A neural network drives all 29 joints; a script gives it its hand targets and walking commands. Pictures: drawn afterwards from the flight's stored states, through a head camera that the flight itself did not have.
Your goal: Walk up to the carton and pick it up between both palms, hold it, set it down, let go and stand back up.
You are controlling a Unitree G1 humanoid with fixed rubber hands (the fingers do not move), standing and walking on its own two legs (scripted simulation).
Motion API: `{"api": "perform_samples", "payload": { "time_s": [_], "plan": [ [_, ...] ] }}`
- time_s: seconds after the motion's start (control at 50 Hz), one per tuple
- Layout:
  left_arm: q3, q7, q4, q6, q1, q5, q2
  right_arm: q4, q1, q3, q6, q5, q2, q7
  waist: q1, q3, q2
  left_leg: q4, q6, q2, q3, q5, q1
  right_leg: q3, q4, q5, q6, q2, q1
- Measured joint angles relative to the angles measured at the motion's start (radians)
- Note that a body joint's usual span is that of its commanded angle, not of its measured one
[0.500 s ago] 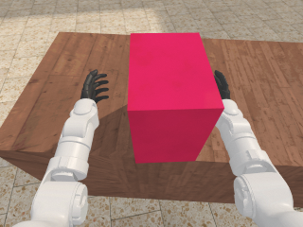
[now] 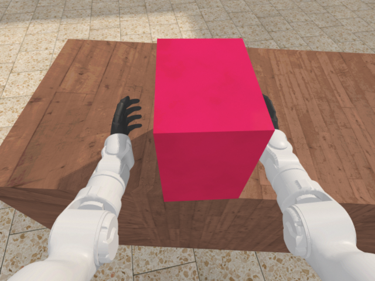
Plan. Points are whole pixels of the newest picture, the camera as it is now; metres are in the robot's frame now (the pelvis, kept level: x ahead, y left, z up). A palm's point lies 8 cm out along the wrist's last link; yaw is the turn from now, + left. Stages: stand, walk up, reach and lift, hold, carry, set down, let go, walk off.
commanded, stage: reach and lift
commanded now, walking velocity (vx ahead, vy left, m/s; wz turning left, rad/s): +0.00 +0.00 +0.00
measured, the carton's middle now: (200, 124) +0.46 -0.01 +0.04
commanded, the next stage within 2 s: none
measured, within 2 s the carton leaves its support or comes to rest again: neither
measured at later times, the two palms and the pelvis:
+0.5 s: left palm (137, 128) +0.42 +0.13 +0.08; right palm (267, 136) +0.41 -0.15 +0.07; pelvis +0.01 +0.00 +0.01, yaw +0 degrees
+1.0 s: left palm (138, 127) +0.42 +0.13 +0.07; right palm (266, 136) +0.41 -0.15 +0.07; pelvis +0.03 +0.00 +0.02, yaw -1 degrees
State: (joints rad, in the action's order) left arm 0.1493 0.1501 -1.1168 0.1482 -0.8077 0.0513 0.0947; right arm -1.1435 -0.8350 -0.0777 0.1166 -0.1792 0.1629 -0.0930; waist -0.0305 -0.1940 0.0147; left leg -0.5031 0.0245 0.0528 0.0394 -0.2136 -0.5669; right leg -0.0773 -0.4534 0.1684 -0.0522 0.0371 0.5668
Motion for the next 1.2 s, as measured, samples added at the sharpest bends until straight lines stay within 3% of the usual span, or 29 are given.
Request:
{"api": "perform_samples", "payload": {
  "time_s": [0.1,0.2,0.26,0.3,0.34,0.4,0.54,0.84,1.2],
  "plan": [
    [0.015,-0.004,-0.019,0.032,-0.018,-0.006,-0.006,-0.002,-0.01,0.011,0.011,-0.011,-0.007,-0.011,0.01,-0.015,-0.005,-0.014,0.0,-0.002,-0.002,-0.002,-0.032,-0.002,-0.019,0.005,0.0,-0.002,0.033],
    [0.063,-0.025,-0.03,0.06,-0.037,-0.048,-0.023,0.012,-0.012,-0.019,0.015,0.028,-0.021,-0.017,0.015,-0.01,-0.008,-0.001,-0.004,-0.008,0.002,0.006,-0.026,0.002,-0.022,0.005,0.003,-0.009,0.036],
    [0.107,-0.041,-0.019,0.07,-0.035,-0.102,-0.047,0.026,-0.009,-0.081,0.023,0.099,-0.049,-0.008,0.021,0.003,-0.009,0.024,-0.005,-0.012,0.005,0.017,-0.003,0.005,-0.008,0.0,0.003,-0.012,0.018],
    [0.149,-0.045,-0.01,0.078,-0.033,-0.156,-0.075,0.045,-0.003,-0.132,0.033,0.183,-0.082,0.013,0.028,0.018,-0.012,0.046,-0.005,-0.014,0.007,0.025,0.022,0.007,0.01,-0.007,0.004,-0.012,-0.005],
    [0.214,-0.025,0.005,0.087,-0.02,-0.203,-0.095,0.077,0.014,-0.211,0.041,0.281,-0.126,0.006,0.037,0.038,-0.015,0.074,-0.006,-0.015,0.009,0.035,0.059,0.009,0.034,-0.015,0.004,-0.012,-0.04],
    [0.276,-0.037,0.034,0.105,0.011,-0.274,-0.115,0.128,0.059,-0.298,0.067,0.384,-0.179,0.009,0.046,0.068,-0.019,0.115,-0.006,-0.015,0.011,0.046,0.126,0.011,0.074,-0.026,0.003,-0.009,-0.105],
    [0.343,-0.07,0.096,0.087,0.052,-0.364,-0.154,0.198,0.131,-0.386,0.11,0.488,-0.237,0.022,0.033,0.124,-0.009,0.171,-0.005,-0.013,0.024,0.049,0.249,0.024,0.113,-0.024,0.003,-0.004,-0.216],
    [0.313,-0.087,0.296,-0.022,0.144,-0.397,-0.213,0.228,0.198,-0.33,0.14,0.435,-0.23,0.026,0.024,0.163,0.015,0.191,-0.003,-0.005,0.031,0.025,0.33,0.032,0.155,-0.015,0.005,0.006,-0.305],
    [0.263,-0.064,0.411,-0.083,0.175,-0.403,-0.235,0.247,0.202,-0.272,0.146,0.368,-0.203,0.031,0.032,0.191,0.016,0.189,-0.012,-0.008,0.037,0.024,0.331,0.038,0.176,-0.03,0.013,0.003,-0.314]
  ]
}}
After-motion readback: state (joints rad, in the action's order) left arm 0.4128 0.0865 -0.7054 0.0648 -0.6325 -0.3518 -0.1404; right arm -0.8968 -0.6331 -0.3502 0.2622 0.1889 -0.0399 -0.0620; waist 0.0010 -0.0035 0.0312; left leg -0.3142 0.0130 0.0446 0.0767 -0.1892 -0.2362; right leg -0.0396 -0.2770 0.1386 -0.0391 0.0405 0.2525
